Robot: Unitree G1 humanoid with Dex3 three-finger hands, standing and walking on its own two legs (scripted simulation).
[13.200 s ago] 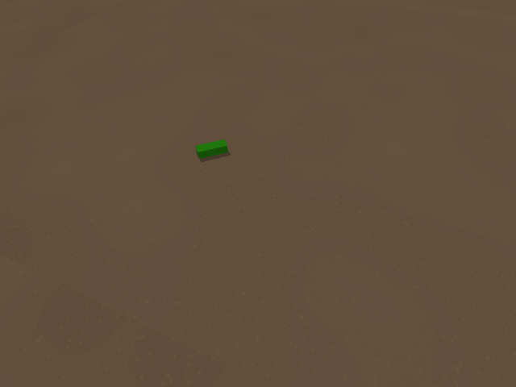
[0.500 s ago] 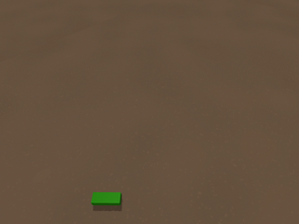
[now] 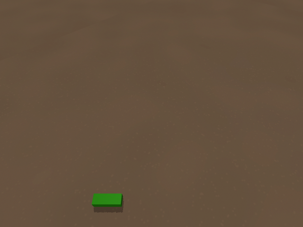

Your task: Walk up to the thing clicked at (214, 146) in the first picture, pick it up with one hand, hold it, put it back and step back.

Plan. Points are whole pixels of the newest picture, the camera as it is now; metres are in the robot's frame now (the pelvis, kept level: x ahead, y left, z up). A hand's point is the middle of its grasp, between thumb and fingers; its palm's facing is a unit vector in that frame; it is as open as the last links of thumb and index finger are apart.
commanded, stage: rise first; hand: left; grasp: from above
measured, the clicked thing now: (107, 200) +0.42 +0.29 -0.76
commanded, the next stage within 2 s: none
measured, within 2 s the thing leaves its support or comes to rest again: neither
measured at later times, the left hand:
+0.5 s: hand out of the picture +0.13 +0.27 -0.21, palm faces -0.09 -0.91 -0.41, open 13.4 cm
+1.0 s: hand out of the picture +0.12 +0.28 -0.26, palm faces -0.21 -0.84 -0.50, open 14.2 cm
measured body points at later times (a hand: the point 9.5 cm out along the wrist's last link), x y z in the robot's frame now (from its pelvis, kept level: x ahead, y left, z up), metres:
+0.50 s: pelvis -0.01 +0.01 -0.06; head +0.07 +0.02 +0.38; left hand +0.14 +0.31 -0.18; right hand +0.12 -0.25 -0.16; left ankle +0.01 +0.13 -0.75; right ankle -0.02 -0.13 -0.75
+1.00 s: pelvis -0.02 +0.01 -0.13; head +0.10 +0.03 +0.31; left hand +0.13 +0.32 -0.22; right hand +0.16 -0.24 -0.21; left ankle +0.01 +0.13 -0.75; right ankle -0.02 -0.13 -0.75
